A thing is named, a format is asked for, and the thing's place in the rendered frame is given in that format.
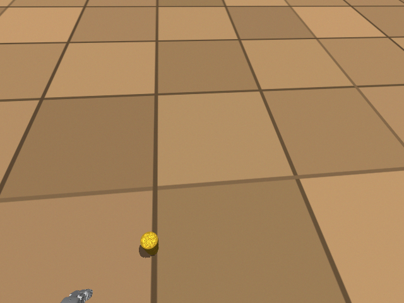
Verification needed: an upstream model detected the cup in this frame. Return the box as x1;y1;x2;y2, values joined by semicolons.
140;232;158;255

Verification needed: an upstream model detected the left robot hand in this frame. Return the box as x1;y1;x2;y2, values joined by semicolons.
61;289;93;303

